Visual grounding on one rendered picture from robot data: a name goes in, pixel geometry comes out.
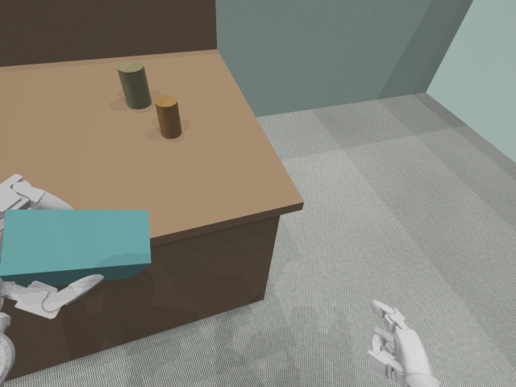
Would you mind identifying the table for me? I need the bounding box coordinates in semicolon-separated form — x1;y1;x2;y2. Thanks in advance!
0;0;304;382

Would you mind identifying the sponge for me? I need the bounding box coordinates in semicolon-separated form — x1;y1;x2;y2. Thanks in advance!
0;210;151;288

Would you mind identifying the left robot hand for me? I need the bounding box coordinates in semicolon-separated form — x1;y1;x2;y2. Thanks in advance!
0;174;104;319

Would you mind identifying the right robot hand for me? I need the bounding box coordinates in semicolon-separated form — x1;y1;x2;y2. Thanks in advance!
368;300;433;387

